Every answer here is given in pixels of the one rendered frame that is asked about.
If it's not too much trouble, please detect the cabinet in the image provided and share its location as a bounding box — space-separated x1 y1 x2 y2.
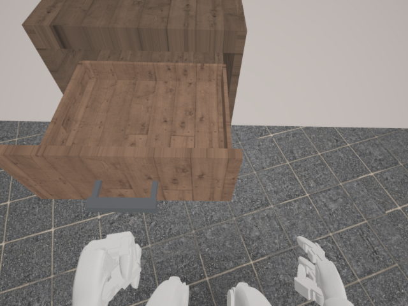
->
22 0 247 126

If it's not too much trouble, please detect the left robot thigh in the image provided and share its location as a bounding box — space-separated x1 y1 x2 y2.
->
146 280 189 306

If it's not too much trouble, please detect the drawer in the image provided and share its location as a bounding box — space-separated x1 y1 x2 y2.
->
0 61 243 201

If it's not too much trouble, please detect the robot left hand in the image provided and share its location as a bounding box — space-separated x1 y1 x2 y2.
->
72 231 142 306

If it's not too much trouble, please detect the handle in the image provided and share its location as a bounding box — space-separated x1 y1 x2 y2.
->
85 180 158 213

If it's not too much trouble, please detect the robot right hand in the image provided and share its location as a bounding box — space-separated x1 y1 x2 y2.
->
294 236 347 306

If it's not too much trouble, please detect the right robot shin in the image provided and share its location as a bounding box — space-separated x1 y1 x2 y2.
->
235 282 248 288

